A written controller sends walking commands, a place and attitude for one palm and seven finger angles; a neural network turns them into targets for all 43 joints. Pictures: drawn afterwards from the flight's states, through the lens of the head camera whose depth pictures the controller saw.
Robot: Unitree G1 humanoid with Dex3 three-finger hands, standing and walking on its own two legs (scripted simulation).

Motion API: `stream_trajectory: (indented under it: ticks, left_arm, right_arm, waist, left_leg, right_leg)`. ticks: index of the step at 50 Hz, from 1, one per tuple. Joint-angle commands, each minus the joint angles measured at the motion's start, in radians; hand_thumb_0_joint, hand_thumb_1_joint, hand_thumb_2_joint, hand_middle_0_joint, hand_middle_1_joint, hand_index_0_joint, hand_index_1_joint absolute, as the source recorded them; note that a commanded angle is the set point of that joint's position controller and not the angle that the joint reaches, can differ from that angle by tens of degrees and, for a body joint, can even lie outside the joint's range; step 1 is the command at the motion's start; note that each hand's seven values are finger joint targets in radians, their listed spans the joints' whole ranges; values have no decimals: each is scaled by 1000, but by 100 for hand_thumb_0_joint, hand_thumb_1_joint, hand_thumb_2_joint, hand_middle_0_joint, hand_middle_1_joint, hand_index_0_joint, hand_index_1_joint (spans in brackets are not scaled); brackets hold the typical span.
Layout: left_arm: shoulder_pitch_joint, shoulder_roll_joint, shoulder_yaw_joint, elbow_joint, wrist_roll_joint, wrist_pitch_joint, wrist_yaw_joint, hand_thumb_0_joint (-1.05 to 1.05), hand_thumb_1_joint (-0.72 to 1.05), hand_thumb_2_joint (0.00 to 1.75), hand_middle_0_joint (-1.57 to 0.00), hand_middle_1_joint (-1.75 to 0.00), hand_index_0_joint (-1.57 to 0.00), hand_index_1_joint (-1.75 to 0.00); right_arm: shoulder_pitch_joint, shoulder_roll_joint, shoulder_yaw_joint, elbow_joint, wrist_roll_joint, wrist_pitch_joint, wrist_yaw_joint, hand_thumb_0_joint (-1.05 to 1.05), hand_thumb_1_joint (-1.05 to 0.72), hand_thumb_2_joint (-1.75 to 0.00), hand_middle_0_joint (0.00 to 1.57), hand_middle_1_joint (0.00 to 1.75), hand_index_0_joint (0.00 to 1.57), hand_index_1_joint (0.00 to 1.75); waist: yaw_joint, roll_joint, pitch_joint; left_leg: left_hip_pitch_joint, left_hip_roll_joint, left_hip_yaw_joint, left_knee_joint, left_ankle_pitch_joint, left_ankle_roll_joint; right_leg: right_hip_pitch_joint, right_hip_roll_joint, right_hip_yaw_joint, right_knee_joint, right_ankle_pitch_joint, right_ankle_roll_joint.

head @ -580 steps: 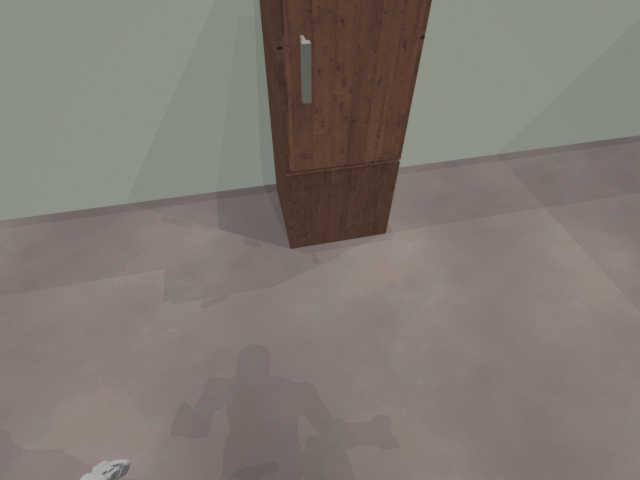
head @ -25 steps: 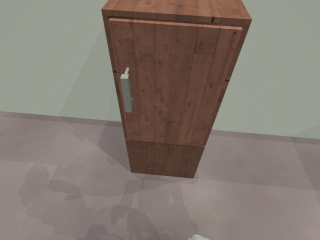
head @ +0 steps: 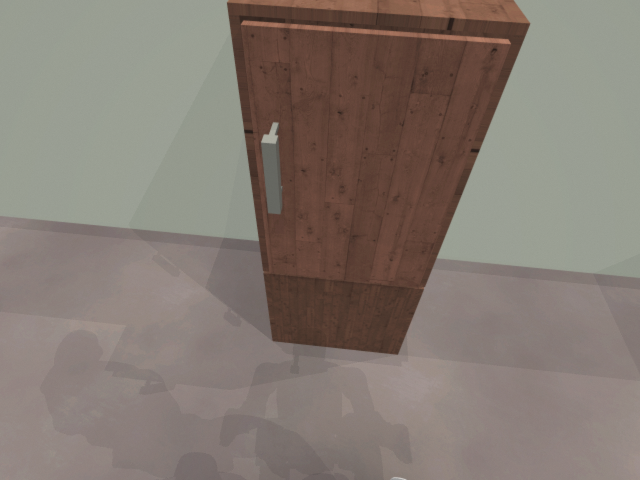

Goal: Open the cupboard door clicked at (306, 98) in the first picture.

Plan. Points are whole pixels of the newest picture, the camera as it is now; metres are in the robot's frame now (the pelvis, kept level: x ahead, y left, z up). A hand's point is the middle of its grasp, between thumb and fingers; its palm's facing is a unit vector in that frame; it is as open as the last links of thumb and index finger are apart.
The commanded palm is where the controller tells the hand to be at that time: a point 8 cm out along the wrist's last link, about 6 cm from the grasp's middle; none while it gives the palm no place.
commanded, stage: come to a stop and stand still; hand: left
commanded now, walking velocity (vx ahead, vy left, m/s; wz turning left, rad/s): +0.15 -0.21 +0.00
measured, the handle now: (275, 169) +0.62 +0.12 +0.03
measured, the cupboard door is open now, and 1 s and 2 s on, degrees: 0 0 0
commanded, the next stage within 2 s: look again from close up in 1.18 s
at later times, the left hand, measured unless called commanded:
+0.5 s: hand out of the picture -0.01 +0.18 -0.14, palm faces -0.01 -0.98 -0.22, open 7.4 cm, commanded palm none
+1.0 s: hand out of the picture +0.05 +0.19 -0.15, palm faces -0.01 -0.98 -0.21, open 7.3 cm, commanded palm none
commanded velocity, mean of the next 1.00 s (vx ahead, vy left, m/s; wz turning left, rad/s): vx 0.05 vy -0.03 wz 0.00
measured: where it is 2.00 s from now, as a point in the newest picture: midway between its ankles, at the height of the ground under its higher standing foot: outside the picture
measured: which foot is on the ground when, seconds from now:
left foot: down 0.00-0.40, up 0.42-0.68, down 0.70-1.00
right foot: up 0.00-0.36, down 0.38-1.00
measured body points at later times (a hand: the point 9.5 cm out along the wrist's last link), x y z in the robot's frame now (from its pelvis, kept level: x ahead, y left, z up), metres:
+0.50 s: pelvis -0.03 +0.00 +0.02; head -0.02 -0.03 +0.47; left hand -0.01 +0.23 -0.12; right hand -0.05 -0.24 -0.15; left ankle -0.03 +0.11 -0.68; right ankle -0.03 -0.08 -0.72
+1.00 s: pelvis +0.03 +0.02 +0.02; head +0.04 +0.01 +0.47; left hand +0.05 +0.25 -0.13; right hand +0.05 -0.21 -0.14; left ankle +0.02 +0.13 -0.72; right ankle -0.03 -0.08 -0.72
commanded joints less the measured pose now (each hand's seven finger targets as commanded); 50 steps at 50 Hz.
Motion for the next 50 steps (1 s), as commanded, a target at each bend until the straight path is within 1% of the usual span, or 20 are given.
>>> stream_trajectory:
  ticks: [1,4,6,13,17,18,19,20,21,23,25,29,32,34,35,36,37,39,43,50]
  left_arm:
    - [24,67,9,-89,9,18,-24,0,90,90,-20,-30,-20,-30]
    - [81,78,19,-84,16,3,-52,0,90,90,-20,-30,-20,-30]
    - [80,78,20,-95,17,-6,-66,0,90,90,-20,-30,-20,-30]
    - [94,67,19,-123,15,-15,-81,0,90,90,-20,-30,-20,-30]
    - [200,46,13,-80,13,-31,-79,0,90,90,-20,-30,-20,-30]
    - [230,64,14,-70,16,-40,-73,0,90,90,-20,-30,-20,-30]
    - [270,106,18,-54,20,-49,-61,0,90,90,-20,-30,-20,-30]
    - [280,151,24,-50,9,-58,-51,0,90,90,-20,-30,-20,-30]
    - [260,130,23,-50,5,-71,-41,0,90,90,-20,-30,-20,-30]
    - [190,116,20,-52,2,-86,-34,0,90,90,-20,-30,-20,-30]
    - [148,102,20,-53,3,-94,-31,0,90,90,-20,-30,-20,-30]
    - [150,109,22,-26,9,-95,-40,0,90,90,-20,-30,-20,-30]
    - [142,105,16,-1,-1,-84,-46,0,90,90,-20,-30,-20,-30]
    - [169,54,1,15,-9,-79,-48,0,90,90,-20,-30,-20,-30]
    - [189,30,-3,10,-8,-76,-48,0,90,90,-20,-30,-20,-30]
    - [193,13,-7,17,-8,-75,-46,0,90,90,-20,-30,-20,-30]
    - [192,9,-11,25,-3,-75,-44,0,90,90,-20,-30,-20,-30]
    - [188,32,-13,46,-4,-73,-44,0,90,90,-20,-30,-20,-30]
    - [184,45,-18,66,-7,-85,-38,0,90,90,-20,-30,-20,-30]
    - [168,55,-21,74,-6,-78,-29,0,90,90,-20,-30,-20,-30]
  right_arm:
    - [39,-151,-5,-118,-32,-12,-15,0,-90,-90,20,30,20,30]
    - [14,-160,8,-130,-31,-17,-5,0,-90,-90,20,30,20,30]
    - [59,-164,9,-122,-32,-28,-5,0,-90,-90,20,30,20,30]
    - [132,-195,-5,-100,-32,-38,-28,0,-90,-90,20,30,20,30]
    - [96,-181,0,-85,-24,-27,-18,0,-90,-90,20,30,20,30]
    - [97,-149,8,-83,-20,-27,-11,0,-90,-90,20,30,20,30]
    - [79,-100,24,-92,-11,-31,-7,0,-90,-90,20,30,20,30]
    - [55,-77,33,-105,-14,-31,1,0,-90,-90,20,30,20,30]
    - [29,-93,27,-96,-18,-31,10,0,-90,-90,20,30,20,30]
    - [68,-86,20,-56,-18,-23,23,0,-90,-90,20,30,20,30]
    - [109,-72,19,-32,-17,-15,30,0,-90,-90,20,30,20,30]
    - [104,-28,35,-21,-6,-29,23,0,-90,-90,20,30,20,30]
    - [162,-9,49,22,-5,-46,11,0,-90,-90,20,30,20,30]
    - [181,-60,47,37,-8,-67,1,0,-90,-90,20,30,20,30]
    - [162,-98,40,25,-9,-69,-5,0,-90,-90,20,30,20,30]
    - [134,-116,39,17,-13,-63,-10,0,-90,-90,20,30,20,30]
    - [108,-107,41,21,-14,-58,-12,0,-90,-90,20,30,20,30]
    - [93,-75,54,35,-8,-63,-11,0,-90,-90,20,30,20,30]
    - [111,-61,57,65,-2,-68,-17,0,-90,-90,20,30,20,30]
    - [90,-64,61,97,-2,-62,-20,0,-90,-90,20,30,20,30]
  waist:
    - [-14,293,75]
    - [19,107,198]
    - [11,57,211]
    - [-27,82,13]
    - [20,21,-37]
    - [29,-67,-36]
    - [47,-224,-15]
    - [47,-249,-8]
    - [46,-140,2]
    - [-4,-35,17]
    - [-32,-23,50]
    - [-3,-81,30]
    - [-15,-66,7]
    - [-1,105,-23]
    - [20,152,-29]
    - [30,126,0]
    - [34,88,30]
    - [33,128,33]
    - [12,-22,-53]
    - [9,10,-37]
  left_leg:
    - [-165,285,-267,-414,124,132]
    - [-229,259,-246,-436,-105,153]
    - [-190,270,-270,-461,-138,173]
    - [50,328,-316,-405,22,206]
    - [-110,243,-224,-312,-120,150]
    - [-199,163,-156,-235,-157,109]
    - [-340,42,-27,-39,-143,62]
    - [-376,-7,20,122,-172,40]
    - [-381,10,-32,258,-160,46]
    - [-357,29,-60,370,-61,42]
    - [-325,44,-52,360,10,32]
    - [-164,26,-11,47,6,10]
    - [36,-6,2,-192,156,2]
    - [105,96,-121,-278,288,32]
    - [69,187,-205,-301,306,74]
    - [-6,213,-222,-319,258,100]
    - [-67,185,-189,-302,210,90]
    - [-56,138,-163,-306,258,71]
    - [58,111,-105,-216,475,49]
    - [88,108,-99,-220,533,46]
  right_leg:
    - [-56,97,70,304,-262,-33]
    - [-106,97,86,408,-175,-38]
    - [-140,89,74,381,-156,-41]
    - [-83,82,80,152,-250,-50]
    - [210,117,62,-140,-157,-69]
    - [305,75,160,-241,-222,-95]
    - [380,-64,396,-346,-343,-162]
    - [358,-198,537,-444,-395,-242]
    - [315,-206,540,-469,-397,-278]
    - [247,-158,457,-461,-336,-261]
    - [197,-134,350,-470,-274,-243]
    - [209,-110,260,-434,-117,-221]
    - [154,-45,199,-341,-124,-153]
    - [125,40,137,-206,-85,-96]
    - [141,66,91,-172,-103,-74]
    - [183,78,69,-179,-118,-67]
    - [214,80,86,-203,-103,-71]
    - [240,53,105,-199,-30,-73]
    - [269,16,128,-210,193,-72]
    - [275,14,120,-207,224,-67]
